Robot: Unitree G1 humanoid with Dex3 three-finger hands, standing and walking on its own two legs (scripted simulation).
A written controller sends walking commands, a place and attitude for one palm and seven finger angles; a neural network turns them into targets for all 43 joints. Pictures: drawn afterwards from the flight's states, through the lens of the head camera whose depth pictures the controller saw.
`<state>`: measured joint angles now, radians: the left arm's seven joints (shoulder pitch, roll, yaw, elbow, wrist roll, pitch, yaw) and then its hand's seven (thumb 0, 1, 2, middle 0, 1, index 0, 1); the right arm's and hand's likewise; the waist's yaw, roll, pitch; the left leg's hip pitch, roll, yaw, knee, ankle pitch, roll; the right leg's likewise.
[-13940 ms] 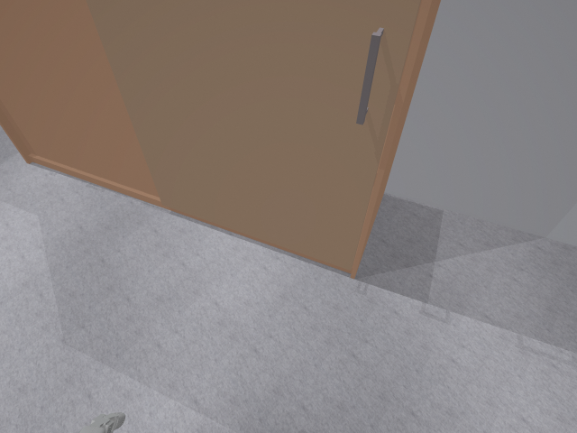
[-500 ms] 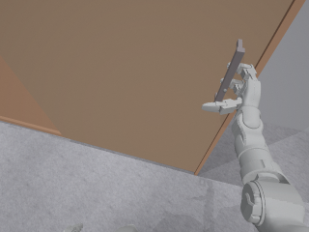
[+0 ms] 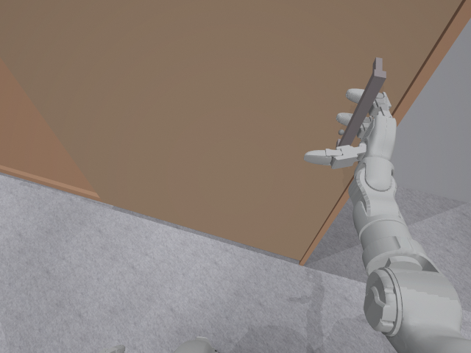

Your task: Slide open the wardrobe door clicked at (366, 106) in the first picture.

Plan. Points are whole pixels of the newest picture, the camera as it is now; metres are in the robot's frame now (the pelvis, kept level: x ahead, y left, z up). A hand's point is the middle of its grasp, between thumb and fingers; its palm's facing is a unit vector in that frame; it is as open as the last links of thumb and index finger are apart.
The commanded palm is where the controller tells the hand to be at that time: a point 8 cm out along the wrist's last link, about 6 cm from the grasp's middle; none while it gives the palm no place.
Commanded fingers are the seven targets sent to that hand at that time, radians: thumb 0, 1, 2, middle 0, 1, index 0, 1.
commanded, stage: slide the fingers in behind the handle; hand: right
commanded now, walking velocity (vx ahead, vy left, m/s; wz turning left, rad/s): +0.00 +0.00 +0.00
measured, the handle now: (355, 117) +0.53 -0.13 +0.11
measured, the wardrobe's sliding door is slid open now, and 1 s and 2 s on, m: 0.00 0.00 0.00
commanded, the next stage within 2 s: grip the handle and tug to test in 0.12 s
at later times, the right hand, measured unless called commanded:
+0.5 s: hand (341, 131) +0.48 -0.10 +0.11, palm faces +0.12 +0.99 -0.01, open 12.1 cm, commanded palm +0.45 -0.15 +0.11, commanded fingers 0.00 -0.20 -0.60 0.38 1.30 0.38 1.30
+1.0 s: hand (338, 131) +0.48 -0.10 +0.11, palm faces +0.11 +0.99 -0.01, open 5.1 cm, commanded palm +0.44 -0.15 +0.11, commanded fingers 0.00 -0.90 -0.90 0.45 1.40 0.45 1.40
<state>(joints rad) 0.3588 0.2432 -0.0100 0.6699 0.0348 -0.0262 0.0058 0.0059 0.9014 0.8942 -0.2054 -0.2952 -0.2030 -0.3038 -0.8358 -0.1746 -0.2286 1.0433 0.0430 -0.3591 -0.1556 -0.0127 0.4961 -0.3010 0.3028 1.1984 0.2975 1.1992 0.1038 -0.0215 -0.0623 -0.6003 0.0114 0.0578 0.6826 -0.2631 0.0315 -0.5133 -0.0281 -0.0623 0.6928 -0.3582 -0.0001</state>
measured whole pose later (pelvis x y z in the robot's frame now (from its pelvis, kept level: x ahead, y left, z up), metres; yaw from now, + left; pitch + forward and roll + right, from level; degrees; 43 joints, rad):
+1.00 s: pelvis +0.01 +0.00 +0.00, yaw +0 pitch +11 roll +0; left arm 0.37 0.24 0.00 0.67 0.03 -0.02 0.00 0.01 0.90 0.89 -0.21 -0.30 -0.20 -0.30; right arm -0.80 -0.15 -0.20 0.99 0.05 -0.33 -0.15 0.02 -0.80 -0.85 0.44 1.39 0.43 1.39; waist 0.09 -0.03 -0.07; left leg -0.58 0.01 0.06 0.67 -0.28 0.03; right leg -0.50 -0.03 -0.06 0.68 -0.37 0.00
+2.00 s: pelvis +0.04 -0.01 +0.01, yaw -2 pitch +10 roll +0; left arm 0.30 0.22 0.01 0.66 0.03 -0.03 0.00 0.01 0.90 0.89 -0.20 -0.30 -0.20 -0.30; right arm -0.66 -0.05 -0.07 0.70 0.07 -0.16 -0.23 0.03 -0.77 -0.84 0.36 1.38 0.37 1.37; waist 0.03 -0.03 -0.07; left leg -0.49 0.02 0.08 0.62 -0.29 0.02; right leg -0.42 -0.02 -0.03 0.63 -0.38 0.00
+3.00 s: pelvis +0.05 +0.04 +0.01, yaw -7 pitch +0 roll -1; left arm 0.26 0.22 -0.01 0.75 -0.03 -0.03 0.09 0.01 0.90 0.89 -0.21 -0.30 -0.20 -0.30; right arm -0.78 -0.12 0.04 0.87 0.12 -0.17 -0.11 0.02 -0.77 -0.83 0.37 1.29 0.28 1.40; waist -0.03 -0.05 0.11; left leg -0.24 -0.02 0.14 0.59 -0.37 0.10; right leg -0.36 -0.02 0.00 0.90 -0.43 -0.01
